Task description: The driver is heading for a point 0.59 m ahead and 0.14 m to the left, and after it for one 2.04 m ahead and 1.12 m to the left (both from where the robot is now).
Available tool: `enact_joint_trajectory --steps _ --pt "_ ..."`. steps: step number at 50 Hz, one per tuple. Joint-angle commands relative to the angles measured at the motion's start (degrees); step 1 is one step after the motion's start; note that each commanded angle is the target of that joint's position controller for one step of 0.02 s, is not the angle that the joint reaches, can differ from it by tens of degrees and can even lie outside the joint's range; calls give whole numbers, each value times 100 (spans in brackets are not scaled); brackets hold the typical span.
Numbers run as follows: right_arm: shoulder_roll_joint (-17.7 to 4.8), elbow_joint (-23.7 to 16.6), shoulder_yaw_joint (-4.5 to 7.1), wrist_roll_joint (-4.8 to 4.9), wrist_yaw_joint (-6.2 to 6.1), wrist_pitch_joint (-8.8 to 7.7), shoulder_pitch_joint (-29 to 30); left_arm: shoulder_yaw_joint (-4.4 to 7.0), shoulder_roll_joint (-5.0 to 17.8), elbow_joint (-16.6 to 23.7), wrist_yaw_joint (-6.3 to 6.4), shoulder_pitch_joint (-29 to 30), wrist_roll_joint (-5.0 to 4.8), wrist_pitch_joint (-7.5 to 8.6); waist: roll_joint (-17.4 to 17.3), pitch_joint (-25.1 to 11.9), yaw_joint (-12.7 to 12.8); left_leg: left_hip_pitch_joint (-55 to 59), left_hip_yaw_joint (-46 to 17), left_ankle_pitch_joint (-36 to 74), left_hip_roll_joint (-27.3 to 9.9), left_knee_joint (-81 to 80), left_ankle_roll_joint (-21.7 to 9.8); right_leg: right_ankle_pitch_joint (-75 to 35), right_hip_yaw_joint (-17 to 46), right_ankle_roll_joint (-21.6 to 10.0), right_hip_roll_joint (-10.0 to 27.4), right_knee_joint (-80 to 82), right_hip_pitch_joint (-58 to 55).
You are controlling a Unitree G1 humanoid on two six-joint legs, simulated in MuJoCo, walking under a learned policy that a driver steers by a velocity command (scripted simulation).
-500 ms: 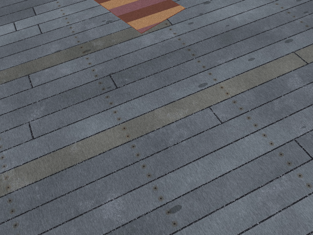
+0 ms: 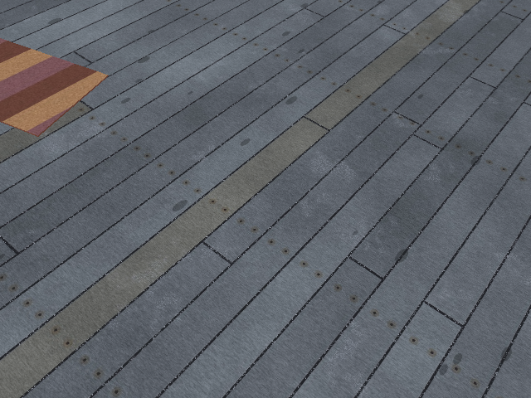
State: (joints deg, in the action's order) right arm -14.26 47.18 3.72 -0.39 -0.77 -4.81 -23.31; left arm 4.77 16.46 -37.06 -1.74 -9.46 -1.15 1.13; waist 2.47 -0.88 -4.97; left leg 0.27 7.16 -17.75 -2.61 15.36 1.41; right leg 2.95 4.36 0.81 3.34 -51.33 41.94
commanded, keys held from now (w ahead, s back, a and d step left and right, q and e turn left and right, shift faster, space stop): no key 0.16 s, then q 0.84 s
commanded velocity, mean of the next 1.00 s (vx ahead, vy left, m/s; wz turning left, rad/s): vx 0.11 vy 0.00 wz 0.27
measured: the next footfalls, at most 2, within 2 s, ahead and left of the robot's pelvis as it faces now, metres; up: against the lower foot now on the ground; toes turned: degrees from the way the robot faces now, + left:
right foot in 0.14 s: +0.23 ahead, -0.16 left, +0.00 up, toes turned -3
left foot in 0.60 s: +0.23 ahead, +0.09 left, +0.00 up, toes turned +12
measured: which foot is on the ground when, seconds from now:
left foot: down 0.00-0.14, up 0.16-0.58, down 0.60-1.00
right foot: up 0.00-0.12, down 0.14-0.62, up 0.64-1.00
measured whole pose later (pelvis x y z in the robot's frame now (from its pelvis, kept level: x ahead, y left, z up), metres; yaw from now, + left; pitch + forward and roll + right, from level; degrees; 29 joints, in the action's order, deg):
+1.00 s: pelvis +0.20 -0.01 +0.00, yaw +22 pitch +3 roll -2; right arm -18.0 34.2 4.3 0.3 -1.7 1.9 -10.7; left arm 4.5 16.7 -45.7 1.1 -3.6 -0.6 -0.3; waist -0.2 1.9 -1.1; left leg -19.4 -8.8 -11.2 4.5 28.2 -2.4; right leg 20.5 5.7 4.1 -1.9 -42.0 24.1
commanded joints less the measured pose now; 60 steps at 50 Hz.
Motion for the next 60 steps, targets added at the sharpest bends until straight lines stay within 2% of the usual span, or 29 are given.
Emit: enact_joint_trajectory --steps 1,4,6,7,8,9,10,11,12,13,15,17,24,29,30,31,32,33,34,35,37,46,51,54,55,56,57,58,60 --pt "-1073 -214 228 114 5 -19 64 -97 -20 742 -123 1187 -5 182 -854 801 -95 -358 -531 1657 -1200 -641 -968 -46 -521 -81 -83 1004 -74" --pt "-1267 -55 266 226 27 70 -21 -33 129 781 -186 1086 27 236 -1097 572 128 -61 -407 3919 -1292 48 -846 401 -822 -382 -386 1686 -1031" --pt "-1278 -45 253 283 -14 77 129 180 528 357 -136 -259 88 253 -1083 -272 914 -159 -86 5420 -1014 1508 -544 -487 -973 -740 -744 2522 -2918" --pt "-1111 -150 187 186 -28 14 102 287 880 192 -22 -928 150 214 -816 -828 1183 -1164 29 4324 -748 2663 -263 -1969 -426 -916 -257 2293 -4454" --pt "-397 -393 -76 -144 64 -82 -400 312 1447 151 96 -1294 293 164 1012 -1924 852 -3340 -81 -1218 -9 5013 130 -4821 1799 -1890 1664 1545 -6861" --pt "-663 -57 -80 88 119 -136 -759 215 1183 141 89 -1520 269 141 1005 -3266 1082 -3451 -1386 -2512 280 6209 171 -4453 3026 -2559 2413 2099 -6964" --pt "-1067 -139 66 317 118 -96 -125 149 915 106 62 -1235 251 130 503 -2549 1170 -3705 -1520 -2126 -4 6331 112 -4265 2015 -2227 1953 2278 -6245" --pt "-932 -277 21 314 73 -38 283 74 689 35 60 -783 145 157 340 -1703 961 -3983 -1268 -1711 -213 5906 80 -3727 1373 -1898 1632 2434 -5486" --pt "-845 -231 17 203 -3 48 433 -15 443 12 61 -403 99 192 30 -1137 773 -3841 -1164 -1348 -373 5524 118 -3269 1022 -1699 1392 2705 -4620" --pt "-789 -214 30 120 -67 179 409 -55 324 -30 53 -97 163 221 57 -796 534 -3268 -1139 -1037 -473 5287 116 -2986 699 -1594 1217 3089 -3697" --pt "-496 -56 -7 125 -103 386 -199 -54 263 -114 22 366 285 321 396 -624 112 -2342 -1109 -750 -428 4797 269 -3024 134 -1674 1202 3392 -2613" --pt "-530 -149 28 95 -151 452 -37 16 452 -203 81 568 300 342 412 -507 62 -2320 -932 -476 -308 4281 291 -2835 -238 -1564 1110 3502 -2416" --pt "-715 -746 97 92 -27 664 1013 119 737 -478 324 491 169 89 320 -212 420 -2578 -781 138 -385 3345 58 -355 -375 -1470 1432 3790 -2738" --pt "-692 -934 163 79 135 674 944 166 870 -596 352 505 -22 -97 238 -246 299 -1962 -303 410 -10 1824 -300 -278 -600 -998 1393 2882 -3177" --pt "-841 -915 228 46 122 654 817 142 734 -707 356 239 -25 -125 1 -264 313 -1559 -425 1046 81 1292 -459 148 -821 -672 1129 2379 -3044" --pt "-1399 -979 385 26 42 629 678 80 467 -699 343 80 120 -135 -1183 -287 440 -959 -1707 2788 -743 749 -821 1073 -1406 -149 525 944 -2305" --pt "-1910 -1153 464 -61 16 590 641 17 339 -378 342 424 283 -113 -2384 -237 398 -280 -3580 4195 -1924 574 -1959 3413 -1296 312 -449 -551 -549" --pt "-1606 -1175 385 -154 70 474 401 65 544 -317 342 799 245 -89 -1595 -733 54 -209 -3693 3979 -1951 461 -2281 3671 -337 251 -460 -1486 -313" --pt "-1501 -1196 352 -140 81 374 590 105 626 -324 338 818 106 -98 -1213 -698 191 -246 -3227 3742 -1671 512 -2023 3237 -107 150 -335 -1746 -224" --pt "-1386 -1253 341 -26 50 351 939 130 631 -450 375 656 80 -123 -815 -650 385 -341 -2845 3348 -1380 579 -1685 2756 -48 122 -220 -1640 -207" --pt "-1181 -1372 253 91 -30 401 1252 160 677 -495 413 655 152 -159 -832 -615 523 -657 -2539 3363 -1130 573 -1456 2203 -23 174 -187 -1432 -511" --pt "-1365 -1624 345 63 -148 584 1182 74 478 -491 333 765 70 -104 -1094 -534 385 -952 -2894 2048 -795 549 -1452 1693 65 383 -504 573 -1332" --pt "-1344 -1746 349 100 -91 651 1352 112 585 -476 225 602 29 22 -1247 -528 403 -952 -3487 2194 -679 752 -1382 1782 97 249 -609 1522 -1871" --pt "-1218 -1833 315 192 -120 706 1544 196 730 -610 170 54 65 85 -1053 -595 684 -1434 -3374 1645 -245 1221 -933 484 78 -21 -332 3089 -3106" --pt "-931 -1861 235 132 -112 707 1353 283 1112 -578 205 -90 163 55 -135 -701 571 -2214 -2794 161 247 2182 -616 97 1011 -437 763 3276 -3811" --pt "-884 -2010 231 156 -93 663 1111 338 1477 -600 226 60 296 -1 1428 -418 266 -3416 -1683 -1851 1157 3253 -266 -1129 2335 -1411 1814 3419 -3866" --pt "-1409 -1921 380 60 -84 609 1097 268 1155 -428 239 254 331 28 1041 -352 401 -3600 -1669 -1880 679 4581 -13 -1147 2498 -1868 2192 3450 -3557" --pt "-1614 -1772 479 114 -62 626 1056 176 835 -318 282 544 282 27 597 -267 324 -3504 -1660 -1447 561 5049 57 -930 1842 -1634 1795 3374 -3373" --pt "-1348 -1646 441 90 -63 737 982 99 619 -262 347 785 113 -9 468 -52 320 -3690 -1516 -814 491 5479 252 -663 994 -1243 1203 3286 -3394"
